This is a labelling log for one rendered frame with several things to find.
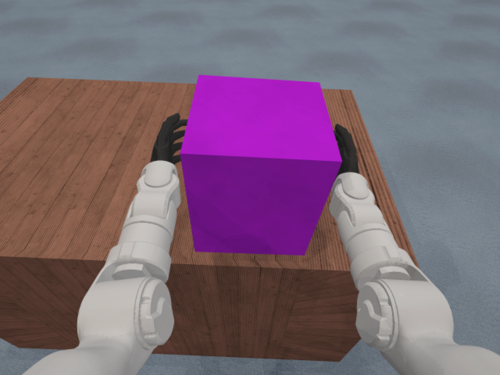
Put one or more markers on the right robot hand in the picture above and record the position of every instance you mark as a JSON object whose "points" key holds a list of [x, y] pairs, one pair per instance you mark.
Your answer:
{"points": [[347, 150]]}

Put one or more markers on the left robot forearm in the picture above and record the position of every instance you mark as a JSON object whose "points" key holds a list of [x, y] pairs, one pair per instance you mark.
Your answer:
{"points": [[144, 245]]}

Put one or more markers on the left robot upper arm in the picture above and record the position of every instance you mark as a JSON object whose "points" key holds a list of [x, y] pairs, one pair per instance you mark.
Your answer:
{"points": [[120, 324]]}

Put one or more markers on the left robot hand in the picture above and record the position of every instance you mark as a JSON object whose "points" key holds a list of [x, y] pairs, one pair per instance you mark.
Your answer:
{"points": [[164, 146]]}

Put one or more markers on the carton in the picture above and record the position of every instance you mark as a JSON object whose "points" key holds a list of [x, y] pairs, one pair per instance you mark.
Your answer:
{"points": [[259, 158]]}

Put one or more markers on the pedestal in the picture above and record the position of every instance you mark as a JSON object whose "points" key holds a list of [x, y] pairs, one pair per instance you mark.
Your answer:
{"points": [[71, 154]]}

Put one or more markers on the right robot upper arm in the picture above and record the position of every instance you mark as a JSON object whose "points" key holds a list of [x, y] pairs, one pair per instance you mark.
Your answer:
{"points": [[410, 324]]}

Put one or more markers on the right robot forearm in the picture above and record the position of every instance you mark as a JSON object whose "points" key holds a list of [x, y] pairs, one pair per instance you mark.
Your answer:
{"points": [[368, 241]]}

